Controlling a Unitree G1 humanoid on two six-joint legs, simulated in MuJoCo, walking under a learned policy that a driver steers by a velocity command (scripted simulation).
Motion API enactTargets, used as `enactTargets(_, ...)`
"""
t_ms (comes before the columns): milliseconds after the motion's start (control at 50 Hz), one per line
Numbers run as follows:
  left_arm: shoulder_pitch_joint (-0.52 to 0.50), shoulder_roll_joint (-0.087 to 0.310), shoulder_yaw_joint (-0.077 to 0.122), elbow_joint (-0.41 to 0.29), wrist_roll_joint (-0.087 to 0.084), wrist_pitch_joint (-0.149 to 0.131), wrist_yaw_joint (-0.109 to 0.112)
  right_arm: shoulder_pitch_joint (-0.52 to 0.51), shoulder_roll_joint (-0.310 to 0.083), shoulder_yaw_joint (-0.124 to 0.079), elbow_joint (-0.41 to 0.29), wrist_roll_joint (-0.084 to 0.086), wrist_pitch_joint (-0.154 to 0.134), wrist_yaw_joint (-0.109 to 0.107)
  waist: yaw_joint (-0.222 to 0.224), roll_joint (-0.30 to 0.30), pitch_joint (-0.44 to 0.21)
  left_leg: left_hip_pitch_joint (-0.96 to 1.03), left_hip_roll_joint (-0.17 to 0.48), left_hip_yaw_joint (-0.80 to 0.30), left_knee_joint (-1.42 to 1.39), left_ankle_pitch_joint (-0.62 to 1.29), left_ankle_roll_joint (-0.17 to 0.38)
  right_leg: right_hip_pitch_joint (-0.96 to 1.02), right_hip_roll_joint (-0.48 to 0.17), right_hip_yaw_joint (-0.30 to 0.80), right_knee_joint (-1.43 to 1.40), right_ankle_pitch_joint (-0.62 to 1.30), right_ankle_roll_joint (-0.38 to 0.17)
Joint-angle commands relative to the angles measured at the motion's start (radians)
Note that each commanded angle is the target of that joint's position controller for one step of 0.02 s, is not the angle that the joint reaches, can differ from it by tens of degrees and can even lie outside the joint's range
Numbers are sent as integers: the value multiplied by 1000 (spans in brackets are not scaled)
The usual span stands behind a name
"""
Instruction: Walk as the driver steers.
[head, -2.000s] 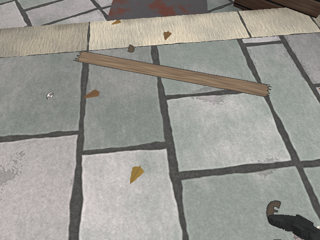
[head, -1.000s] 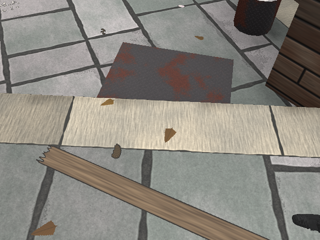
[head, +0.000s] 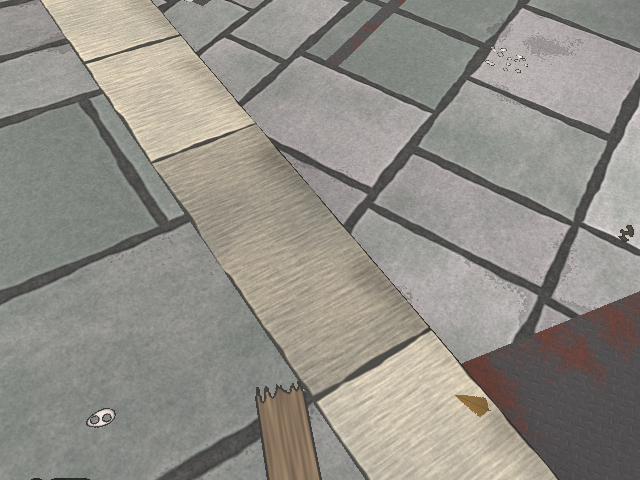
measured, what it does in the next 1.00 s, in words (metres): steps on the spot: right foot, then left foot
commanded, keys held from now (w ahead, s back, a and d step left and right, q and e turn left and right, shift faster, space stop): q+shift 0.12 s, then shift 0.32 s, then w+shift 0.04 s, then shift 0.18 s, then e+shift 0.28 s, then w+e+shift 0.06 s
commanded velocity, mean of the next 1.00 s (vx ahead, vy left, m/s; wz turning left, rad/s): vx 0.06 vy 0.00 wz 0.19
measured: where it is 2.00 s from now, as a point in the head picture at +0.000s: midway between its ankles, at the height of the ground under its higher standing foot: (367, 341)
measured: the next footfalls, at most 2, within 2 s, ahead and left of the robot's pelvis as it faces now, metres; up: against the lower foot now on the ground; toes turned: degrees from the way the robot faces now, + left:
right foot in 0.38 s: +0.12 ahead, -0.13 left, +0.00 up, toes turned +17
left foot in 0.66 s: +0.06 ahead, +0.13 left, +0.00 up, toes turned +14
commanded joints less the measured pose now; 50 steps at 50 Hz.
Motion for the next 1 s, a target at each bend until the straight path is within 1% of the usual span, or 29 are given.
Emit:
enactTargets(20,-136,88,20,-140,12,-13,16,81,-266,-76,-56,-40,-64,-11,-60,200,-142,264,264,-531,-360,274,290,-403,99,262,415,-180,13)
enactTargets(40,-119,89,23,-134,2,-17,24,42,-246,-70,-55,-23,-78,-17,-27,164,-131,248,228,-483,-361,225,239,-409,95,287,400,-77,-8)
enactTargets(80,-64,98,30,-102,21,-21,36,-33,-182,-47,-75,1,-74,-33,14,132,-153,205,177,-411,-318,279,180,-346,92,304,380,32,-1)
enactTargets(140,-26,65,20,-80,10,-27,22,-29,-151,-34,-84,-10,-65,-48,19,129,-216,191,126,-362,-271,387,169,-254,136,293,327,109,24)
enactTargets(200,-49,25,-2,-83,1,-22,9,-3,-141,-29,-75,-10,-60,-48,-14,150,-221,186,104,-357,-226,399,163,-182,140,283,170,118,38)
enactTargets(300,-37,46,-7,-91,-9,-22,-9,-1,-131,-16,-68,-19,-53,-24,-43,197,-208,156,129,-453,-180,458,181,-60,132,275,36,28,12)
enactTargets(360,31,31,-11,-77,-3,-35,-19,-38,-100,0,-64,-2,-51,-25,11,185,-187,114,74,-464,-138,388,125,104,126,257,-250,221,-31)
enactTargets(380,40,59,-8,-81,16,-40,-17,-3,-65,9,-57,-10,-55,-28,-2,113,-191,65,22,-423,-85,248,67,192,43,334,-307,376,-61)
enactTargets(400,17,138,2,-98,34,-38,-11,81,-35,17,-51,-30,-63,-29,-73,-128,-200,-21,-108,-281,78,-49,-2,253,-138,515,-318,638,-150)
enactTargets(420,16,88,-13,-81,47,-41,-9,32,-79,4,-62,-27,-70,-33,-54,-246,-161,-73,-133,-203,142,-236,-54,172,-244,664,-366,642,-313)
enactTargets(440,15,63,-19,-86,35,-47,-6,1,-137,-14,-53,-22,-71,-38,-20,-191,-145,-89,-104,-196,277,-285,-86,176,-247,662,-379,602,-347)
enactTargets(480,133,121,2,-44,-9,-44,6,-16,-110,-12,-40,-6,-67,-29,27,-130,-165,-240,-90,-144,400,-226,-99,299,-182,657,-461,-88,-289)
enactTargets(500,113,111,-5,-40,-12,-42,14,-52,-84,-5,-43,-6,-65,-25,33,-133,-85,-299,-71,-163,392,-176,-104,286,-170,660,-484,-153,-267)
enactTargets(520,86,75,-18,-44,-5,-37,22,-67,-49,7,-36,-7,-68,-21,26,-119,-46,-283,-61,-152,334,-145,-109,261,-133,599,-493,-96,-244)
enactTargets(560,29,23,-36,-55,5,-33,23,-66,20,32,-18,-14,-80,-16,12,-123,-68,-110,-46,-90,123,-90,-118,215,-47,438,-450,151,-205)
enactTargets(580,37,29,-35,-50,7,-31,20,-69,42,40,-12,-20,-87,-15,17,-145,-97,-18,-53,-64,25,-78,-118,206,-29,386,-417,282,-204)
enactTargets(620,74,51,-32,-31,-6,-25,12,-8,26,34,21,-19,-91,-11,-10,-149,-152,144,-81,-18,-203,89,-108,210,-29,347,-332,496,-207)
enactTargets(640,103,44,-35,-24,-15,-27,9,16,7,29,36,-19,-88,-9,-15,-138,-167,222,-82,-23,-297,194,-92,196,-29,347,-311,513,-188)
enactTargets(660,133,30,-42,-16,-14,-37,4,16,-35,24,27,-26,-85,-13,-8,-100,-189,315,-25,-97,-300,303,-66,149,-27,350,-300,462,-138)
enactTargets(680,152,7,-54,-25,9,-50,-8,20,-98,13,14,-34,-80,-25,24,28,-207,391,75,-190,-239,512,-20,73,21,319,-254,347,-88)
enactTargets(700,177,-30,-68,-22,7,-54,-14,-4,-74,16,36,-40,-74,-24,51,152,-222,323,84,-173,-203,362,36,102,67,267,-277,182,-51)
enactTargets(720,106,20,-62,-25,2,-49,-14,-24,-49,16,20,-37,-73,-20,0,119,-160,286,49,-154,-214,245,38,71,87,256,-235,183,-28)
enactTargets(740,55,65,-46,-46,-12,-44,-11,2,-84,2,27,-38,-70,-26,-28,122,-119,291,53,-163,-221,228,39,-9,111,244,-165,201,-27)
enactTargets(780,71,77,-35,-64,-28,-26,-1,67,-129,-17,44,-28,-70,-40,-37,183,-107,295,155,-227,-243,358,96,-97,115,231,-30,161,-24)
enactTargets(820,74,58,-28,-78,-29,-8,-1,92,-103,-13,39,-34,-75,-55,-56,245,-119,315,303,-311,-265,585,196,-208,100,227,243,-205,-9)
enactTargets(840,81,54,-20,-82,-32,2,-4,83,-90,-9,35,-35,-81,-59,-47,209,-119,313,345,-310,-274,649,225,-255,71,251,367,-255,0)
enactTargets(880,88,29,-21,-86,-36,25,-6,-3,-87,-13,26,-24,-91,-59,-11,162,-99,267,306,-197,-293,592,186,-248,26,253,348,-175,12)
enactTargets(940,85,18,-24,-104,-32,40,-24,-78,-94,-22,17,-21,-90,-55,0,161,-122,207,249,-46,-279,557,142,-121,25,194,210,-25,11)
enactTargets(1000,98,40,-15,-120,-48,42,-46,-26,-129,-35,33,5,-109,-26,-14,158,-165,173,272,-39,-362,-21,117,7,45,129,94,4,-47)
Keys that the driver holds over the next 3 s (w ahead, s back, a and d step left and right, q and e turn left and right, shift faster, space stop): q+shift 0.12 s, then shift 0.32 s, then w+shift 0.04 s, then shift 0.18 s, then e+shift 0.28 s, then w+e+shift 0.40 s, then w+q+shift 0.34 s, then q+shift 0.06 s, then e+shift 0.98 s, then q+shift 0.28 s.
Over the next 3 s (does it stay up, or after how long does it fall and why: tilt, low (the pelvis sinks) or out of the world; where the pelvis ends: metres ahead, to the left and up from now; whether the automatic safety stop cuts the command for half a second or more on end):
stays up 1.06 -0.23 -0.14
